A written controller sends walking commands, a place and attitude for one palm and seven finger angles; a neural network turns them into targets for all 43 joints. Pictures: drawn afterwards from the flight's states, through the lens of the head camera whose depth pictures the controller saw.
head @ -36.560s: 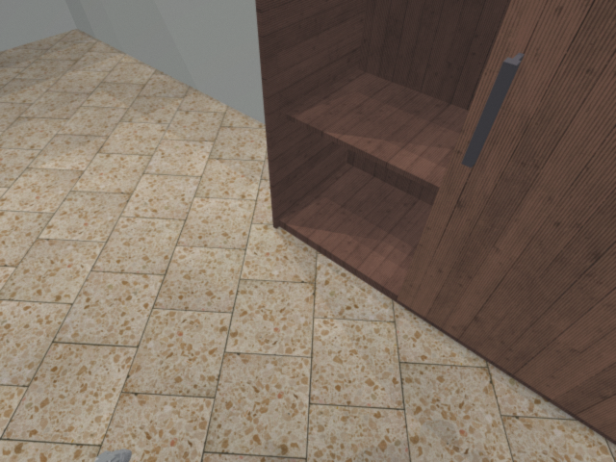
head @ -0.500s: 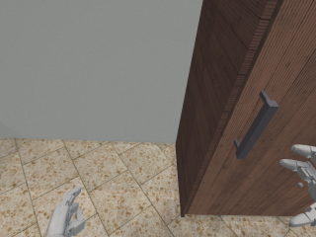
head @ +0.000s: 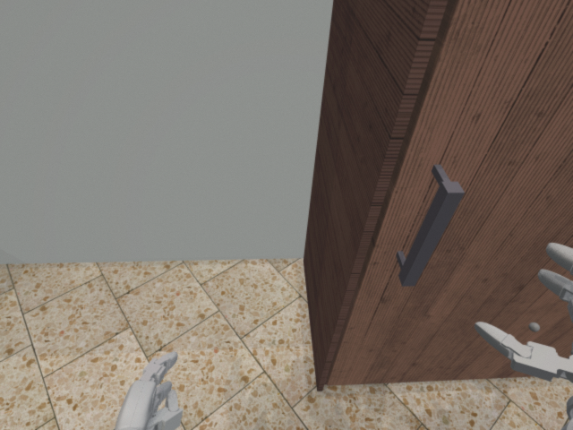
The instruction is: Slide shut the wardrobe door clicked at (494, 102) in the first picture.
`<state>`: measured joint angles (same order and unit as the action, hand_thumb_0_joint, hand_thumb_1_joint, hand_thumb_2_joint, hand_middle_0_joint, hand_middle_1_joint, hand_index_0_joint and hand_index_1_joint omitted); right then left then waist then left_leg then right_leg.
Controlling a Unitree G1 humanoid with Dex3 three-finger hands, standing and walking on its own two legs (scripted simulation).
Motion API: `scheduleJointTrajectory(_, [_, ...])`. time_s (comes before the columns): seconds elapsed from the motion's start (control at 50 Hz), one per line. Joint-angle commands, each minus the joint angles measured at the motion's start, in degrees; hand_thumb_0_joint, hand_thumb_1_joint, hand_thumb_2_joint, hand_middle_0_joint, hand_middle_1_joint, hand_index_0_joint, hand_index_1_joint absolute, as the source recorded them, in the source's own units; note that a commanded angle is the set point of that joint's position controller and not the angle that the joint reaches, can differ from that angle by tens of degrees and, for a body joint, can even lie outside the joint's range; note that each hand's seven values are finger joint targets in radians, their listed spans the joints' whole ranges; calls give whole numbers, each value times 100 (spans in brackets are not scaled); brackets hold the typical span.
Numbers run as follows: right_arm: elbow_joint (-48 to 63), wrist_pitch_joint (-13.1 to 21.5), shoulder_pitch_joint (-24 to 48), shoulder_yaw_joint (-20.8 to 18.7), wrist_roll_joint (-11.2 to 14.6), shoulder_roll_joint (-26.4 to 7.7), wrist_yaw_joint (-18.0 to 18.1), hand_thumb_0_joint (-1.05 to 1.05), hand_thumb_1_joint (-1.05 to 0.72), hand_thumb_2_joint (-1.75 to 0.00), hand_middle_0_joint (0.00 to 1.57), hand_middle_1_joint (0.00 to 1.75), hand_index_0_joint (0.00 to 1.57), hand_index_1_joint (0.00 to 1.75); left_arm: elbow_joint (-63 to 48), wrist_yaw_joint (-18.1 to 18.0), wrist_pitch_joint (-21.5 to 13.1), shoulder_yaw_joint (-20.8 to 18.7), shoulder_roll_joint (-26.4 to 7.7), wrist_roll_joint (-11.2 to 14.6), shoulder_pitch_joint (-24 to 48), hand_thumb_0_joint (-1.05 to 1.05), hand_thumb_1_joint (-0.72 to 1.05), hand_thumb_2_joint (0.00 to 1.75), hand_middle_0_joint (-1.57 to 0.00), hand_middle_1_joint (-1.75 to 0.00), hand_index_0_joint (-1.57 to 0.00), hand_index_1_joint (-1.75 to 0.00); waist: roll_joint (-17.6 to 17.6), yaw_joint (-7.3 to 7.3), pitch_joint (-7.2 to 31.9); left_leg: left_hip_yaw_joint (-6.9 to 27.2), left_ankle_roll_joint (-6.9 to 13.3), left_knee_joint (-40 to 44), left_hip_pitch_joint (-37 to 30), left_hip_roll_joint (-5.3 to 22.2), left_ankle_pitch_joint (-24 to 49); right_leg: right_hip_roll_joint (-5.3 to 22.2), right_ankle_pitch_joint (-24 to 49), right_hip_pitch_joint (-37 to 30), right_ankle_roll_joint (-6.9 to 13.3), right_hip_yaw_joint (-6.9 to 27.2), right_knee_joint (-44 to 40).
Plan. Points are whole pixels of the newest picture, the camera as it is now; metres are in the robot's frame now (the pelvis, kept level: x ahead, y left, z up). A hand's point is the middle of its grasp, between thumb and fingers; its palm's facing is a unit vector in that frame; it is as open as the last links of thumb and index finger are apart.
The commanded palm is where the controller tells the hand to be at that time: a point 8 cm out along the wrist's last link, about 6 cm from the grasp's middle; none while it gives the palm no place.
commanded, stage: draw the hand back to the body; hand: right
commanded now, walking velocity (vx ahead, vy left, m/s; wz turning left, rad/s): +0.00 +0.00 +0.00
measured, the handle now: (421, 230) +0.39 -0.22 +0.08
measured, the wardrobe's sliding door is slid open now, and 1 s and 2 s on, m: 0.01 0.01 0.01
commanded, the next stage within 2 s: step back with the hand held close in 0.70 s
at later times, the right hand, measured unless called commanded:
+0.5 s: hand (524, 321) +0.19 -0.24 +0.15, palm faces +0.47 +0.81 -0.34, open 7.7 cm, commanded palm +0.15 -0.28 +0.17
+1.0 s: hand (516, 323) +0.20 -0.24 +0.14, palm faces +0.44 +0.79 -0.42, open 7.4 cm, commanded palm +0.14 -0.28 +0.17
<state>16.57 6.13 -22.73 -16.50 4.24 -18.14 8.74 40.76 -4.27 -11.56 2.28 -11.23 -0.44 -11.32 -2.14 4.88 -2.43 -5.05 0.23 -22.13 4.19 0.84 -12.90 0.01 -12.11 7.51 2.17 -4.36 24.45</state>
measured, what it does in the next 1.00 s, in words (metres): stands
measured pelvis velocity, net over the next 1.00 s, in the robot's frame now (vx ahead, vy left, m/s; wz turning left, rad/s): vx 0.00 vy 0.02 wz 0.00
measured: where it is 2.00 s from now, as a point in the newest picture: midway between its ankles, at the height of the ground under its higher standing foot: outside the picture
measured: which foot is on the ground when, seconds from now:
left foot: down 0.00-1.00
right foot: down 0.00-1.00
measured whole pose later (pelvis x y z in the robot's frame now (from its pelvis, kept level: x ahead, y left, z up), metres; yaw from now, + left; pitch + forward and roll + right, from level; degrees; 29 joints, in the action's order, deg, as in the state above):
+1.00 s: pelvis +0.00 +0.02 +0.00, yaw +0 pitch -1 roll +2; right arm 21.1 8.2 -27.3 -19.7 2.8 -20.3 8.3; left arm 36.2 -4.2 -3.9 0.0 -13.7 0.7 -10.8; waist -3.5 2.0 -0.5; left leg -5.8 2.3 -24.4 9.9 -2.0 -13.1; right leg 2.7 -13.7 14.5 0.3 -2.5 29.6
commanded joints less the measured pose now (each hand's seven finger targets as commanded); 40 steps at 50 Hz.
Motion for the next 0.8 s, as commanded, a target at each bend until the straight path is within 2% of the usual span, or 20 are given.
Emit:
scheduleJointTrajectory(0.0, [1250,359,713,-553,-92,-982,89,0,-36,-64,22,62,22,62,-950,-35,-169,-340,-851,-3,772,0,90,90,-20,-30,-20,-30,-212,-120,464,247,107,418,-22,-171,458,210,701,-280,-256,519,-706])
scheduleJointTrajectory(0.08, [1539,353,327,-629,-98,-1020,65,0,-50,-71,21,53,21,53,-1018,29,-69,-364,-829,-26,779,0,90,90,-20,-30,-20,-30,-321,-52,659,260,106,401,-243,-177,865,228,1453,-432,-311,502,-626])
scheduleJointTrajectory(0.1, [1619,364,305,-638,-93,-1024,61,0,-54,-73,21,51,21,51,-1025,49,-47,-365,-822,-19,775,0,90,90,-20,-30,-20,-30,-213,-64,629,245,100,401,-251,-188,917,238,1570,-418,-330,517,-612])
scheduleJointTrajectory(0.18, [1736,342,179,-722,-80,-1057,32,0,-68,-80,21,43,21,43,-1077,71,65,-394,-811,-17,786,0,90,90,-20,-30,-20,-30,-325,-75,515,278,85,445,-229,-169,999,222,1501,-379,-295,415,-568])
scheduleJointTrajectory(0.24, [1784,346,67,-797,-60,-1097,32,0,-79,-85,20,36,20,36,-1103,73,117,-405,-801,-22,778,0,90,90,-20,-30,-20,-30,-166,-73,497,277,79,454,-247,-156,1086,205,1476,-327,-262,383,-522])
scheduleJointTrajectory(0.3, [1895,370,151,-742,-61,-1050,26,0,-90,-90,20,30,20,30,-1112,65,144,-409,-786,-11,796,0,90,90,-20,-30,-20,-30,-347,-99,429,294,66,499,-141,-150,993,192,1316,-361,-244,349,-514])
scheduleJointTrajectory(0.34, [1666,348,94,-641,-36,-920,4,0,-90,-90,20,30,20,30,-1106,52,180,-412,-788,11,806,0,90,90,-20,-30,-20,-30,-91,-142,188,308,57,590,-8,-141,791,191,981,-289,-202,321,-539])
scheduleJointTrajectory(0.36, [1784,373,207,-682,-51,-992,15,0,-90,-90,20,30,20,30,-1119,39,177,-432,-803,10,808,0,90,90,-20,-30,-20,-30,-211,-135,318,324,62,571,-50,-138,793,175,970,-339,-191,314,-534])
scheduleJointTrajectory(0.4, [1641,368,173,-665,-37,-955,15,0,-90,-90,20,30,20,30,-1109,13,198,-427,-788,13,839,0,90,90,-20,-30,-20,-30,-107,-132,229,328,50,629,13,-138,665,162,806,-328,-167,290,-551])
scheduleJointTrajectory(0.42, [1587,375,175,-735,-27,-1036,23,0,-90,-90,20,30,20,30,-1107,0,199,-439,-800,8,819,0,90,90,-20,-30,-20,-30,70,-120,232,332,52,664,-1,-130,606,152,726,-314,-157,296,-543])
scheduleJointTrajectory(0.48, [1710,424,241,-691,-44,-1007,31,0,-90,-90,20,30,20,30,-1109,-18,188,-425,-761,5,868,0,90,90,-20,-30,-20,-30,-182,-118,332,361,48,679,-22,-113,593,122,693,-397,-134,264,-530])
scheduleJointTrajectory(0.52, [1751,439,273,-765,-54,-1124,52,0,-90,-90,20,30,20,30,-1096,-34,166,-429,-779,-13,868,0,90,90,-20,-30,-20,-30,-95,-99,372,383,47,686,-54,-107,644,114,726,-411,-125,266,-487])
scheduleJointTrajectory(0.54, [1821,451,268,-706,-60,-1064,48,0,-90,-90,20,30,20,30,-1112,-35,150,-422,-758,-14,878,0,90,90,-20,-30,-20,-30,-269,-109,391,399,44,688,-59,-90,685,102,742,-438,-116,241,-481])
scheduleJointTrajectory(0.56, [1762,451,216,-720,-52,-1076,56,0,-90,-90,20,30,20,30,-1096,-36,138,-407,-738,-15,887,0,90,90,-20,-30,-20,-30,-158,-103,301,375,40,695,-27,-97,698,100,742,-412,-114,256,-488])
scheduleJointTrajectory(0.6, [1776,464,241,-720,-53,-1077,61,0,-90,-90,20,30,20,30,-1095,-38,123,-407,-736,-12,888,0,90,90,-20,-30,-20,-30,-199,-100,324,393,35,715,-36,-91,631,92,699,-416,-116,254,-489])
scheduleJointTrajectory(0.64, [1635,447,175,-702,-32,-1042,45,0,-90,-90,20,30,20,30,-1080,-51,128,-407,-721,-9,911,0,90,90,-20,-30,-20,-30,-6,-114,132,428,10,796,73,-71,535,103,599,-384,-95,216,-469])
scheduleJointTrajectory(0.66, [1640,464,212,-718,-25,-1057,40,0,-90,-90,20,30,20,30,-1085,-55,129,-417,-723,-2,906,0,90,90,-20,-30,-20,-30,66,-114,180,421,4,808,67,-76,433,103,544,-404,-93,221,-485])
scheduleJointTrajectory(0.7, [1673,498,205,-769,-32,-1097,46,0,-90,-90,20,30,20,30,-1072,-59,102,-424,-726,-9,904,0,90,90,-20,-30,-20,-30,-29,-99,270,428,12,780,21,-70,511,83,593,-437,-86,215,-470])
scheduleJointTrajectory(0.74, [1625,505,171,-723,-30,-1043,31,0,-90,-90,20,30,20,30,-1049,-60,107,-412,-712,-4,905,0,90,90,-20,-30,-20,-30,-131,-107,175,426,12,789,61,-68,537,90,611,-437,-92,207,-474])
scheduleJointTrajectory(0.78, [1562,500,129,-732,-14,-1036,21,0,-90,-90,20,30,20,30,-1059,-63,108,-427,-714,-4,905,0,90,90,-20,-30,-20,-30,11,-99,177,441,-8,793,67,-65,581,92,633,-443,-73,181,-459])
